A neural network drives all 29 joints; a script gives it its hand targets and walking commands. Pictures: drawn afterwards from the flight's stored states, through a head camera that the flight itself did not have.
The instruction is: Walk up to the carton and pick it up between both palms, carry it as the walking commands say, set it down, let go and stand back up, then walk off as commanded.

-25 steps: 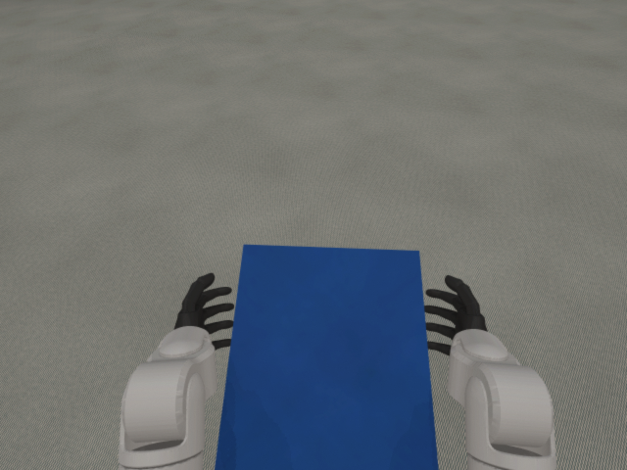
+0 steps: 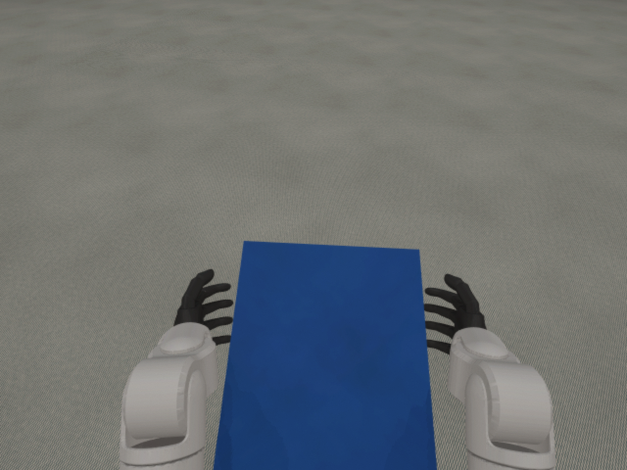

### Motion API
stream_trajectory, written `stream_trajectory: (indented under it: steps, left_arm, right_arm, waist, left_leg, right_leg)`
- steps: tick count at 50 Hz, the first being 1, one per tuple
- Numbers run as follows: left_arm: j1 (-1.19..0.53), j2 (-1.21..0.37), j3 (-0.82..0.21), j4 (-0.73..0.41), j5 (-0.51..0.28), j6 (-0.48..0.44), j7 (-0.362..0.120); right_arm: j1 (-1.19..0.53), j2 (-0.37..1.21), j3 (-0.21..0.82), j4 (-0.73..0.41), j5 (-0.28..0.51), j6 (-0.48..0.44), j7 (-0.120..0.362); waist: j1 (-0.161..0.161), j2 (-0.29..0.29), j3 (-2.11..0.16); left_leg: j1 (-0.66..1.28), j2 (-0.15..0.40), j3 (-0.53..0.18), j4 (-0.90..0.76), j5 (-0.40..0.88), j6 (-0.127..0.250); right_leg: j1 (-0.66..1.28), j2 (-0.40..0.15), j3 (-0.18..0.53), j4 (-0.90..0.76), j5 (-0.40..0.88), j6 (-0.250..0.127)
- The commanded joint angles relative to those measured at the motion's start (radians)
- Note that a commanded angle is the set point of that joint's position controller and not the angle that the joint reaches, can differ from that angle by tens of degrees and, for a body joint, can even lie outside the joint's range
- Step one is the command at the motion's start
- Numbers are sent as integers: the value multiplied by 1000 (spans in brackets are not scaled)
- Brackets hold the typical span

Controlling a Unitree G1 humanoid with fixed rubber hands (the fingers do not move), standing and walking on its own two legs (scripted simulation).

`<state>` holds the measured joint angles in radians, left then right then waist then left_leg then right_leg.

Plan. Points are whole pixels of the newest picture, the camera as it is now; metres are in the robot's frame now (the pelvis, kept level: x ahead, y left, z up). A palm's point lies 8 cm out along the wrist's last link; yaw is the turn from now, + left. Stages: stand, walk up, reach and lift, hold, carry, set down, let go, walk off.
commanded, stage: carry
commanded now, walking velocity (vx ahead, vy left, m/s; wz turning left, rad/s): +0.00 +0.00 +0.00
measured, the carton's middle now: (325, 362) +0.28 +0.00 +0.01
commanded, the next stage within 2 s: none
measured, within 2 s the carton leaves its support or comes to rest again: neither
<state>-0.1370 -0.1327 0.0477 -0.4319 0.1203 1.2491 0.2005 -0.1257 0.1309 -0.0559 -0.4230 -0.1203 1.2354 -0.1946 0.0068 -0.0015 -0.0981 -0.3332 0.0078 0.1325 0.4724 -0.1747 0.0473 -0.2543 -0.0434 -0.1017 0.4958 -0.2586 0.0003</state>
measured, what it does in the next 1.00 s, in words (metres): stands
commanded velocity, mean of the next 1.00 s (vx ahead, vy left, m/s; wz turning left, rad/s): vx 0.00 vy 0.00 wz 0.00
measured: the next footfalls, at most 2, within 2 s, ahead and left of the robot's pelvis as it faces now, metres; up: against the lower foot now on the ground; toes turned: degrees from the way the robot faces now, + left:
none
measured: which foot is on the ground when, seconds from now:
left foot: down 0.00-1.00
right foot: down 0.00-1.00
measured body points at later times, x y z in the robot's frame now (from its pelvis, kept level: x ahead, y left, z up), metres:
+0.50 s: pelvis +0.00 +0.00 +0.00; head -0.03 +0.00 +0.45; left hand +0.27 +0.16 +0.10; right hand +0.27 -0.15 +0.10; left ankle +0.05 +0.09 -0.74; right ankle -0.01 -0.11 -0.74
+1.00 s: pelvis +0.01 -0.01 +0.00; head -0.01 -0.01 +0.45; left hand +0.29 +0.14 +0.09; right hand +0.29 -0.17 +0.09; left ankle +0.05 +0.09 -0.74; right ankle -0.01 -0.11 -0.74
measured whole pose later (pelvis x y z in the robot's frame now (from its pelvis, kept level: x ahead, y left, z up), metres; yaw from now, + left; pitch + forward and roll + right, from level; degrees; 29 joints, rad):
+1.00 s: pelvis +0.01 -0.01 +0.00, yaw +0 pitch +2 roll +0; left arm -0.17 -0.14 0.09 -0.29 0.14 1.15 0.18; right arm -0.17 0.14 -0.08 -0.28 -0.13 1.15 -0.18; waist 0.00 0.00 -0.10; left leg -0.32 0.03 0.12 0.48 -0.19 0.03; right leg -0.24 -0.02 -0.11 0.51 -0.30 -0.02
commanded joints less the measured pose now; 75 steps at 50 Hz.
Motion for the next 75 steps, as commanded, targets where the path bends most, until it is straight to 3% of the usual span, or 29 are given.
stream_trajectory:
  steps: [1,5,12,37,75]
  left_arm:
    - [-376,-925,-580,-14,-361,-8,-254]
    - [-363,-908,-557,-6,-352,-4,-247]
    - [-396,-911,-569,-5,-360,-4,-245]
    - [-397,-900,-547,40,-336,-62,-251]
    - [-389,-808,-444,178,-279,-230,-254]
  right_arm:
    - [-424,921,623,-83,392,6,252]
    - [-415,916,613,-58,396,17,249]
    - [-415,921,591,-20,385,14,250]
    - [-417,907,569,26,357,-49,256]
    - [-402,814,471,179,289,-224,248]
  waist:
    - [-13,-69,-108]
    - [-9,-8,-120]
    - [-7,16,-127]
    - [-6,1,-181]
    - [-8,-7,-190]
  left_leg:
    - [111,117,-137,-103,-38,-26]
    - [98,131,-155,-150,-36,-18]
    - [117,123,-150,-150,-40,-15]
    - [144,125,-128,-57,151,-10]
    - [137,138,-110,-22,147,-25]
  right_leg:
    - [-52,-128,122,-167,-128,-22]
    - [-11,-78,74,-119,-70,-17]
    - [-20,-76,88,-115,-60,-27]
    - [12,-93,99,-85,85,-35]
    - [40,-102,118,-65,198,-42]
